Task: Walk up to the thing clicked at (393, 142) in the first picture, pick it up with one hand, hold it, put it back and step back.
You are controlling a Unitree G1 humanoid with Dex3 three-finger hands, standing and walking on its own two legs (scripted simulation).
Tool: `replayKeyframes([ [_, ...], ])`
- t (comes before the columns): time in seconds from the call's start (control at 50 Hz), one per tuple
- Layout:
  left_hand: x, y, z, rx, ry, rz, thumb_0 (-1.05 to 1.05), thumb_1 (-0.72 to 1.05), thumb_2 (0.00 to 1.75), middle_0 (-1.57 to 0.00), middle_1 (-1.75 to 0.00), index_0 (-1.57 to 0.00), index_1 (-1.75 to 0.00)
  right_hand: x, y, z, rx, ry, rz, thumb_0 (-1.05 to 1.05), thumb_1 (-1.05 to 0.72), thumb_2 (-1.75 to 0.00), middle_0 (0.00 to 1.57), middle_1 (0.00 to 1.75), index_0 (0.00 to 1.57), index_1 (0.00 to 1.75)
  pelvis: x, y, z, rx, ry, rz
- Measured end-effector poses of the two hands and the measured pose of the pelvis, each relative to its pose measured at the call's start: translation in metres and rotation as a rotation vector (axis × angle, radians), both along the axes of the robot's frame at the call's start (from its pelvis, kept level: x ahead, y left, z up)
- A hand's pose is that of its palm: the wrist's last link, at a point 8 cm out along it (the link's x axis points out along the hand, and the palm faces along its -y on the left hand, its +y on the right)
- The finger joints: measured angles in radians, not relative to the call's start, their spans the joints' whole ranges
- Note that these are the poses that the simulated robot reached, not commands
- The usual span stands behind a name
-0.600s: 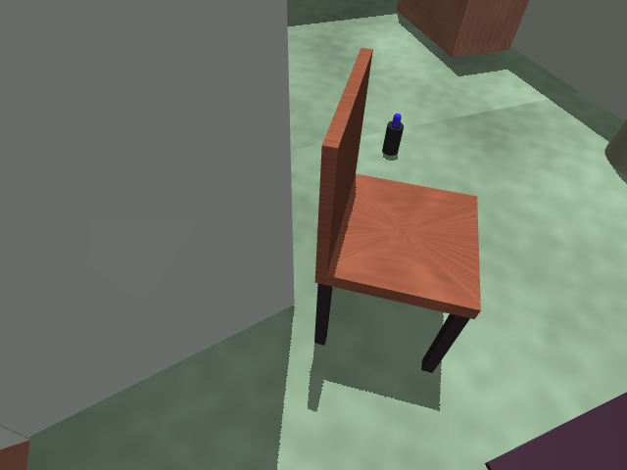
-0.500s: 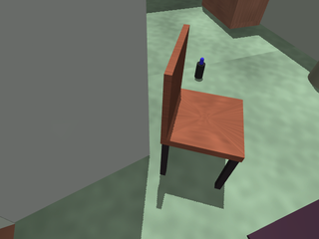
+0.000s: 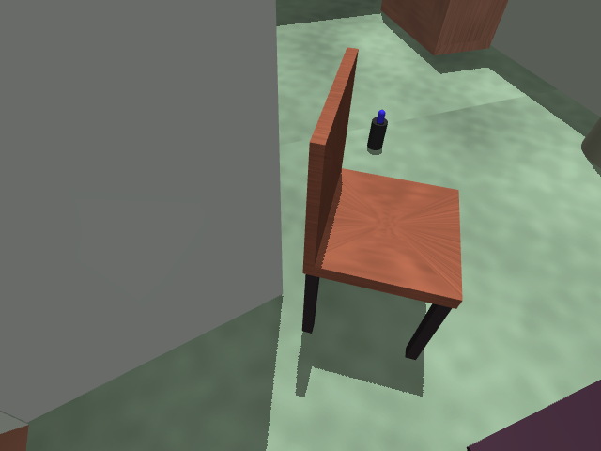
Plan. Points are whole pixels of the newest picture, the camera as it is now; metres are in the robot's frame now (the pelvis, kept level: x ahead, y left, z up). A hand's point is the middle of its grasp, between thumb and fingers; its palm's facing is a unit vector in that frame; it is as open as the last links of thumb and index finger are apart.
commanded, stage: stand
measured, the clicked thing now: (378, 128) +1.72 -0.39 -0.67
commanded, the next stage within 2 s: walk up in 0.52 s
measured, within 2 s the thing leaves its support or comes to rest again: neither
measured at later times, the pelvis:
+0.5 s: pelvis +0.00 +0.00 +0.00, yaw +0 degrees
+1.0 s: pelvis -0.01 +0.08 +0.00, yaw -30 degrees
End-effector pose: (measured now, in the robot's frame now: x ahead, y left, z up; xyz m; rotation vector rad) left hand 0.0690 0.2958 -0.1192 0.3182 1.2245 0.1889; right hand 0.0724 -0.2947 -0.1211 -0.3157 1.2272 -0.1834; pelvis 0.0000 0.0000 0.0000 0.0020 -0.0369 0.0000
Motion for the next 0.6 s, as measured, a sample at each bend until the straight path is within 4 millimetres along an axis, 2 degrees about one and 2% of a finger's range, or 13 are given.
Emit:
replayKeyframes([
  [0.52,0.001,-0.001,0.001,0.004,0.001,0.004,0.00,0.90,0.90,-0.20,-0.30,-0.21,-0.30,0.001,-0.003,0.000,0.001,0.003,-0.001,0.01,-0.91,-0.90,0.20,0.30,0.20,0.30,0.003,-0.002,0.000,0.000,0.001,0.002],
  [0.6,0.002,0.003,0.000,0.018,0.023,-0.070,0.00,0.90,0.90,-0.20,-0.30,-0.21,-0.30,0.006,-0.012,0.000,-0.001,-0.067,-0.066,0.01,-0.90,-0.90,0.20,0.30,0.20,0.30,-0.005,0.006,-0.006,-0.008,0.012,-0.092],
])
